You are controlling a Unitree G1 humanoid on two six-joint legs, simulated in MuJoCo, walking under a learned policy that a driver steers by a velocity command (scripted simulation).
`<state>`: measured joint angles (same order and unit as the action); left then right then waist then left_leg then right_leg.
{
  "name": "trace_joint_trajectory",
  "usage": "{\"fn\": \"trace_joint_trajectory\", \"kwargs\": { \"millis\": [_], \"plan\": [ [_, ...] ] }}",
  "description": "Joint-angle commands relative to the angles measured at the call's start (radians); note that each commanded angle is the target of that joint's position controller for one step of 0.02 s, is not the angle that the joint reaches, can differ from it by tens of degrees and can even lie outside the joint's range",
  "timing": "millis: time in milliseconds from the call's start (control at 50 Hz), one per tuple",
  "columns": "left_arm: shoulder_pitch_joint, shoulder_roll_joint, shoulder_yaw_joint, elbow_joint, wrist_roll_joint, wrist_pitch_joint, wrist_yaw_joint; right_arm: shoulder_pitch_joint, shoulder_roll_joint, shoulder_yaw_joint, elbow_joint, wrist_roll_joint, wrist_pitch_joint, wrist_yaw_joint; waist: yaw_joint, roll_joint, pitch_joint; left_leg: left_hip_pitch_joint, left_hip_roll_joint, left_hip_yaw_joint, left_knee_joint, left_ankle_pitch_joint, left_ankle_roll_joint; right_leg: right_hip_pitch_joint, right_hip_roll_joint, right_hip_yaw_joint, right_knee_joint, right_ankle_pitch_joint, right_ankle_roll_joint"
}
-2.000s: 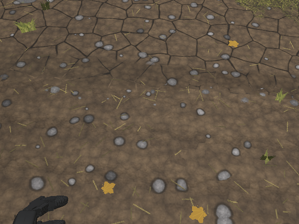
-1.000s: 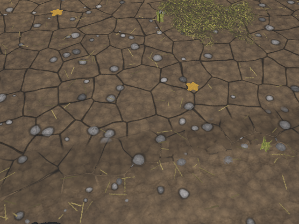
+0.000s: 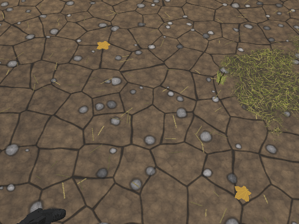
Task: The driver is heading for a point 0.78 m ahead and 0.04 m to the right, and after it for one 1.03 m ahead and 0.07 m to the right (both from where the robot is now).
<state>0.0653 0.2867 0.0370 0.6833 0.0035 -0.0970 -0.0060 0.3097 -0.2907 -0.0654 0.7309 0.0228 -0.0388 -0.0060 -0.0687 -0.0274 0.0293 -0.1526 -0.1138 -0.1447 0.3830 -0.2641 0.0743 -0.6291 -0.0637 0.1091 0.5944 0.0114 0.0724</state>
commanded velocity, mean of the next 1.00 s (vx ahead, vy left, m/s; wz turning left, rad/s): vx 0.50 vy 0.00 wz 0.03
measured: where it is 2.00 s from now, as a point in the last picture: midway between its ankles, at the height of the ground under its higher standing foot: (139, 155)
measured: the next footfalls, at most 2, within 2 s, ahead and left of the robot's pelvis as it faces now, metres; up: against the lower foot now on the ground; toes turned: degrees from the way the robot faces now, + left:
right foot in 0.10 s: +0.24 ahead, -0.15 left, +0.00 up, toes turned +8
left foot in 0.58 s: +0.45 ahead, +0.16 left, +0.00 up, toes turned +10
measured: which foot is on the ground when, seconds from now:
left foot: down 0.00-0.12, up 0.14-0.56, down 0.58-1.00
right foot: up 0.00-0.08, down 0.10-0.58, up 0.60-1.00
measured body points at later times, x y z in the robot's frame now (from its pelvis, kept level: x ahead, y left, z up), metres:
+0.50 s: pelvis +0.27 -0.01 +0.00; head +0.30 -0.01 +0.45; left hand +0.21 +0.27 -0.12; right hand +0.54 -0.20 -0.08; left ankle +0.40 +0.15 -0.71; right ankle +0.20 -0.15 -0.74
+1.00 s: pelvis +0.53 +0.05 -0.01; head +0.55 +0.05 +0.44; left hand +0.72 +0.30 -0.10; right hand +0.55 -0.23 -0.13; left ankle +0.41 +0.15 -0.74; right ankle +0.70 -0.09 -0.70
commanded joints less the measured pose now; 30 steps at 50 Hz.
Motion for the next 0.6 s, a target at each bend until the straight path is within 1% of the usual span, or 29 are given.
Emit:
{"fn": "trace_joint_trajectory", "kwargs": {
  "millis": [20,40,60,80,100,120,140,160,180,200,220,240,260,280,320,340,380,420,460,500,520,540,560,580,600],
  "plan": [
    [-0.075,0.102,0.030,-0.085,-0.012,-0.024,-0.009,0.035,-0.159,-0.045,-0.046,0.006,-0.001,-0.010,0.003,0.124,-0.053,-0.055,0.223,-0.206,-0.039,0.149,0.129,0.175,0.062,-0.031,-0.086,0.022,-0.012],
    [-0.062,0.115,0.037,-0.084,-0.013,-0.029,-0.011,0.032,-0.159,-0.046,-0.048,0.004,0.001,-0.011,0.016,0.136,-0.054,-0.032,0.237,-0.239,-0.008,0.140,0.120,0.192,0.061,-0.025,-0.097,-0.020,-0.028],
    [-0.028,0.124,0.044,-0.077,-0.015,-0.034,-0.012,0.020,-0.157,-0.047,-0.053,0.001,0.003,-0.012,0.040,0.151,-0.057,-0.024,0.241,-0.262,0.027,0.142,0.108,0.235,0.061,-0.030,-0.113,-0.056,-0.047],
    [0.043,0.137,0.055,-0.058,-0.012,-0.038,-0.009,0.009,-0.137,-0.041,-0.059,-0.001,0.004,-0.011,0.081,0.153,-0.078,-0.036,0.215,-0.258,0.087,0.157,0.085,0.334,0.059,-0.044,-0.148,-0.063,-0.073],
    [0.152,0.173,0.070,-0.045,0.004,-0.043,-0.002,0.006,-0.089,-0.023,-0.072,-0.008,-0.001,-0.007,0.135,0.118,-0.167,-0.094,0.165,-0.209,0.257,0.149,0.051,0.524,-0.024,0.019,-0.135,-0.087,-0.122],
    [0.282,0.253,0.088,-0.030,0.027,-0.041,0.004,0.096,-0.018,-0.001,-0.092,-0.006,-0.009,-0.006,0.138,-0.079,-0.320,-0.339,0.047,-0.073,0.582,-0.071,-0.016,0.867,-0.243,0.323,-0.153,-0.195,-0.242],
    [0.353,0.260,0.097,0.013,0.009,-0.027,-0.007,0.157,-0.038,0.005,-0.102,0.011,-0.018,-0.006,0.125,-0.321,-0.367,-0.571,0.034,-0.015,0.818,-0.340,-0.047,0.968,-0.366,0.702,-0.265,-0.466,-0.342],
    [0.315,0.172,0.074,-0.001,-0.005,-0.024,-0.009,0.111,-0.124,-0.014,-0.079,0.016,-0.017,-0.006,0.149,-0.178,-0.240,-0.644,0.085,-0.048,0.908,-0.268,-0.054,0.880,-0.327,0.645,-0.305,-0.614,-0.312],
    [0.273,0.135,0.062,-0.003,-0.002,-0.016,-0.007,0.018,-0.142,-0.020,-0.093,0.006,-0.013,-0.005,0.156,-0.096,-0.137,-0.653,0.115,-0.012,0.921,-0.187,-0.057,0.765,-0.282,0.492,-0.306,-0.545,-0.276],
    [0.231,0.117,0.053,-0.002,0.006,-0.010,-0.007,-0.038,-0.132,-0.019,-0.109,-0.007,-0.014,-0.005,0.142,-0.052,-0.073,-0.632,0.139,0.007,0.882,-0.132,-0.056,0.653,-0.239,0.383,-0.321,-0.418,-0.267],
    [0.205,0.096,0.044,0.004,0.010,-0.009,-0.007,-0.061,-0.118,-0.020,-0.116,-0.011,-0.016,-0.001,0.121,-0.056,-0.035,-0.603,0.165,0.007,0.829,-0.092,-0.054,0.578,-0.204,0.306,-0.342,-0.316,-0.266],
    [0.193,0.087,0.040,0.008,0.013,-0.011,-0.007,-0.052,-0.100,-0.018,-0.117,-0.006,-0.016,0.003,0.099,-0.080,-0.025,-0.557,0.181,0.016,0.789,-0.072,-0.053,0.526,-0.180,0.251,-0.363,-0.251,-0.262],
    [0.191,0.081,0.039,0.016,0.007,-0.013,-0.008,-0.040,-0.082,-0.014,-0.113,-0.003,-0.014,0.007,0.087,-0.092,-0.030,-0.533,0.188,0.030,0.750,-0.067,-0.055,0.508,-0.166,0.213,-0.380,-0.205,-0.269],
    [0.196,0.087,0.041,0.025,0.000,-0.016,-0.008,-0.043,-0.067,-0.010,-0.112,-0.005,-0.013,0.009,0.082,-0.091,-0.032,-0.526,0.191,0.046,0.708,-0.058,-0.058,0.498,-0.164,0.180,-0.394,-0.157,-0.280],
    [0.205,0.122,0.050,0.043,-0.008,-0.017,-0.006,-0.094,-0.045,0.002,-0.129,-0.016,-0.015,0.012,0.086,-0.070,-0.021,-0.536,0.207,0.072,0.592,-0.002,-0.069,0.493,-0.171,0.131,-0.422,-0.071,-0.299],
    [0.208,0.135,0.053,0.050,-0.010,-0.015,-0.005,-0.121,-0.036,0.009,-0.133,-0.018,-0.019,0.015,0.092,-0.057,-0.022,-0.524,0.212,0.082,0.525,0.049,-0.072,0.492,-0.167,0.100,-0.429,-0.042,-0.298],
    [0.219,0.153,0.057,0.064,-0.015,-0.007,-0.003,-0.178,-0.022,0.018,-0.140,-0.016,-0.027,0.023,0.112,-0.053,-0.017,-0.478,0.206,0.105,0.390,0.153,-0.075,0.481,-0.148,0.037,-0.437,-0.014,-0.284],
    [0.247,0.166,0.059,0.083,-0.023,0.000,-0.004,-0.234,-0.025,0.019,-0.149,-0.010,-0.032,0.029,0.133,-0.055,-0.010,-0.424,0.185,0.127,0.288,0.227,-0.078,0.479,-0.138,-0.002,-0.433,-0.011,-0.269],
    [0.286,0.176,0.060,0.105,-0.030,0.008,-0.005,-0.284,-0.035,0.017,-0.164,-0.004,-0.035,0.035,0.149,-0.057,0.001,-0.404,0.172,0.136,0.229,0.246,-0.072,0.512,-0.157,-0.001,-0.422,-0.015,-0.261],
    [0.304,0.186,0.063,0.123,-0.035,0.018,-0.004,-0.313,-0.048,0.013,-0.179,-0.001,-0.038,0.041,0.146,-0.062,0.014,-0.395,0.164,0.136,0.182,0.210,-0.049,0.560,-0.184,0.007,-0.398,0.001,-0.247],
    [0.304,0.193,0.065,0.130,-0.036,0.023,-0.002,-0.309,-0.057,0.009,-0.181,-0.002,-0.040,0.043,0.134,-0.066,0.013,-0.372,0.157,0.142,0.159,0.186,-0.035,0.581,-0.195,0.008,-0.377,0.033,-0.238],
    [0.300,0.198,0.065,0.136,-0.038,0.030,0.000,-0.276,-0.070,0.001,-0.174,-0.005,-0.043,0.043,0.104,-0.065,-0.001,-0.295,0.142,0.152,0.123,0.176,-0.020,0.577,-0.191,0.007,-0.328,0.110,-0.225],
    [0.294,0.191,0.061,0.138,-0.040,0.033,0.002,-0.186,-0.096,-0.016,-0.148,-0.011,-0.044,0.038,0.049,-0.052,-0.050,-0.149,0.117,0.172,0.085,0.181,0.000,0.557,-0.158,-0.021,-0.223,0.241,-0.204],
    [0.294,0.160,0.047,0.134,-0.031,0.032,0.003,-0.040,-0.147,-0.041,-0.111,-0.018,-0.043,0.028,-0.020,-0.027,-0.146,0.080,0.149,0.141,0.093,0.192,0.029,0.471,-0.104,-0.060,-0.036,0.248,-0.172],
    [0.303,0.077,0.018,0.097,-0.004,0.024,0.003,0.124,-0.234,-0.062,-0.093,-0.040,-0.037,0.013,-0.068,0.131,-0.304,0.398,0.395,-0.149,0.101,0.164,0.109,0.208,-0.014,-0.119,0.318,-0.074,-0.114]
  ]
}}
Over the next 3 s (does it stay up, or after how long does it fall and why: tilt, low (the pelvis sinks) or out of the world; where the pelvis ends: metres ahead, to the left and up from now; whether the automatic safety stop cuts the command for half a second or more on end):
stays up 0.80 0.02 0.00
